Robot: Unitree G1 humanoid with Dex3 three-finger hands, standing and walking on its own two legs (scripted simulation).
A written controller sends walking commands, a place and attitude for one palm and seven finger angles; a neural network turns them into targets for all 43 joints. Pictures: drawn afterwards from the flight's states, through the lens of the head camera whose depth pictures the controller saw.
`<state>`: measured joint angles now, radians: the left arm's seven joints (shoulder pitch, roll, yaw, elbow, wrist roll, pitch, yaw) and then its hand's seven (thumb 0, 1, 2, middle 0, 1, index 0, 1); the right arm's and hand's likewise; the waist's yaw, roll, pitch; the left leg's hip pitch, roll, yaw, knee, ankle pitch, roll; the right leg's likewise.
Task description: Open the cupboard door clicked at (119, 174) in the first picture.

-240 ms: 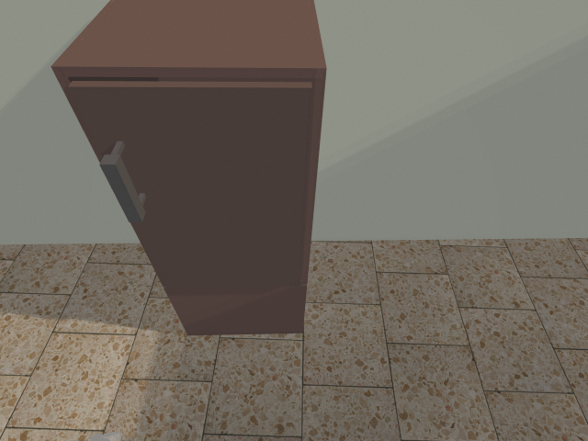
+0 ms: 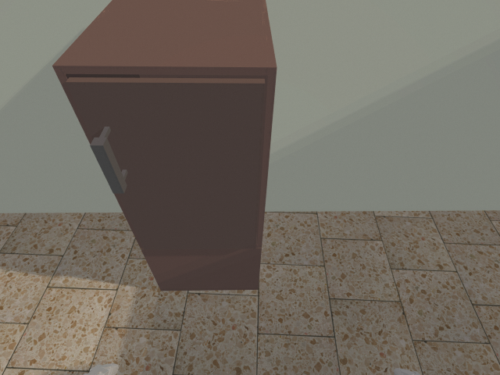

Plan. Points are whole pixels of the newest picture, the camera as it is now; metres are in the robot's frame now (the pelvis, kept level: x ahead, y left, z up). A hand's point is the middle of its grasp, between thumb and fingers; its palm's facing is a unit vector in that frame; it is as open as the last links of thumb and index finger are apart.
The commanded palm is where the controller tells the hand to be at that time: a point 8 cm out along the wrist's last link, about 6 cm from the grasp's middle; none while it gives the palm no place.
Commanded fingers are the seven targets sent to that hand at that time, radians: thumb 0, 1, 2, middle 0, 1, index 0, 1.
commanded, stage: stand and wait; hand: left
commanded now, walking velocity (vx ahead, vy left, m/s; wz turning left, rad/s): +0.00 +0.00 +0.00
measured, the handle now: (113, 160) +0.52 +0.34 +0.02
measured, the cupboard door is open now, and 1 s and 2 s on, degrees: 0 0 0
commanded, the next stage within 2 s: look at it before walking up in 0.68 s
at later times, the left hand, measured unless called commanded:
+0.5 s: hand out of the picture +0.04 +0.20 -0.16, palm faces -0.02 -0.96 -0.28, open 7.4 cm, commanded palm none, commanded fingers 0.00 0.90 0.90 -0.20 -0.30 -0.20 -0.30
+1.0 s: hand out of the picture +0.04 +0.18 -0.16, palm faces -0.02 -0.97 -0.25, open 7.4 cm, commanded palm none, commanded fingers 0.00 0.90 0.90 -0.20 -0.30 -0.20 -0.30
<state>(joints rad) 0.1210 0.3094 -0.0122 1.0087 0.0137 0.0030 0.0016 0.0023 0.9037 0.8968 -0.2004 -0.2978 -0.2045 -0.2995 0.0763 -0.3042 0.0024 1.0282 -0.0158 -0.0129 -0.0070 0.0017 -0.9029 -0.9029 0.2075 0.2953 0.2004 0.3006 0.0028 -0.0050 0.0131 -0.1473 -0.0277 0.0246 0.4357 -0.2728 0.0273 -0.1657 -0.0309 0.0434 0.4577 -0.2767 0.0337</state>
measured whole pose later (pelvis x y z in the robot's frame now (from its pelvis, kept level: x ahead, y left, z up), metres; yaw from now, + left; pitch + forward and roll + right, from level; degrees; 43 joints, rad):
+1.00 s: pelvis -0.01 -0.03 +0.00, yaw +0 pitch -1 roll +0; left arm 0.19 0.24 0.00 1.11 0.01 -0.01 0.01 0.00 0.90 0.90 -0.20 -0.30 -0.20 -0.30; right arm 0.17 -0.24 0.00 1.15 -0.01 -0.01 -0.02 0.00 -0.90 -0.90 0.21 0.30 0.20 0.30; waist -0.01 0.00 0.02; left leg -0.14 0.02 0.02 0.38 -0.23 -0.02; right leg -0.16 0.01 0.03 0.40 -0.23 0.00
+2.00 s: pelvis -0.03 +0.07 +0.00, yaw +2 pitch +0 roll +1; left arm 0.28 0.22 0.05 1.03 0.03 0.04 0.02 0.00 0.91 0.90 -0.20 -0.30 -0.20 -0.30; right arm 0.25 -0.16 -0.02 1.00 -0.03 0.01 -0.02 0.00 -0.90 -0.90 0.21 0.29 0.20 0.30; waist 0.00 -0.02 0.02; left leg -0.26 -0.05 0.12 0.46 -0.21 0.08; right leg -0.36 -0.04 -0.07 0.88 -0.48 0.01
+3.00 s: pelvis -0.01 +0.06 +0.00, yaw +1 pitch -1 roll +1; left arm 0.33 0.13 -0.02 1.10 0.01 -0.03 0.04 0.01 0.92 0.90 -0.20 -0.30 -0.20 -0.30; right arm 0.29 -0.14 0.02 1.13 -0.01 -0.02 -0.03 0.01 -0.92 -0.90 0.20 0.29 0.20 0.30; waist 0.00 -0.01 0.01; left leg -0.21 -0.01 0.11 0.47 -0.25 0.04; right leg -0.14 0.04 -0.07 0.47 -0.32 -0.06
